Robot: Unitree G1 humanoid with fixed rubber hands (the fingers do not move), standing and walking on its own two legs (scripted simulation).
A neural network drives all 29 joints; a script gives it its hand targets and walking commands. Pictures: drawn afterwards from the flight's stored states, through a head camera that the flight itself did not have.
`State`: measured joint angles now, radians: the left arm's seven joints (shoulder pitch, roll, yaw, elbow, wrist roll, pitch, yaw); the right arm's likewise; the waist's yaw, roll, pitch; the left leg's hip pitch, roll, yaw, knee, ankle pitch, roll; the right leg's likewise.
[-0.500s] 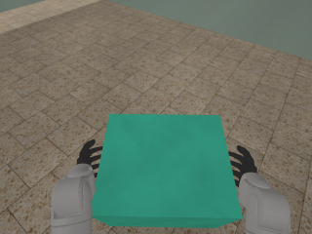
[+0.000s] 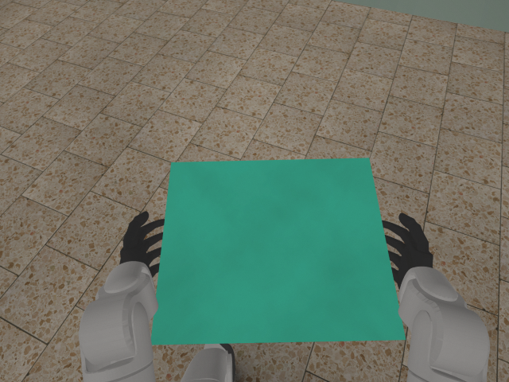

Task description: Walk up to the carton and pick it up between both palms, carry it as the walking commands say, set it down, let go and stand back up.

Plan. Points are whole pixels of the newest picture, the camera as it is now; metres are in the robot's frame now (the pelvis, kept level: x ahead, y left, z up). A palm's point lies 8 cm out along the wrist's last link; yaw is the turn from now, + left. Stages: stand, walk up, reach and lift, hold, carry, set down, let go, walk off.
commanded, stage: carry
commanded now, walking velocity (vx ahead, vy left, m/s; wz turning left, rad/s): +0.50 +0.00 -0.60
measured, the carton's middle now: (271, 256) +0.32 +0.01 -0.03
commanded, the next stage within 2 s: none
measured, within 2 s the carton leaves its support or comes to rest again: neither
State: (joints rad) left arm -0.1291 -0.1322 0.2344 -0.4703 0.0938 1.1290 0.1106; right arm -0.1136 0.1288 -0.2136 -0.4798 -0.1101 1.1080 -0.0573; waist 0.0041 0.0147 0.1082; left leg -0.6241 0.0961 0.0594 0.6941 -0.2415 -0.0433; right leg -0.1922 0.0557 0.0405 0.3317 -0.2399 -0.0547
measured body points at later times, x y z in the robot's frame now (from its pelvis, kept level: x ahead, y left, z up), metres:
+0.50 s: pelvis +0.36 -0.05 -0.02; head +0.37 -0.04 +0.43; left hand +0.68 +0.05 +0.05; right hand +0.56 -0.31 +0.06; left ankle +0.20 +0.14 -0.74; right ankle +0.46 -0.22 -0.73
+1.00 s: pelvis +0.64 -0.18 -0.01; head +0.68 -0.20 +0.44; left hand +0.98 -0.17 +0.06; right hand +0.78 -0.48 +0.07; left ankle +0.75 -0.13 -0.75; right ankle +0.50 -0.21 -0.73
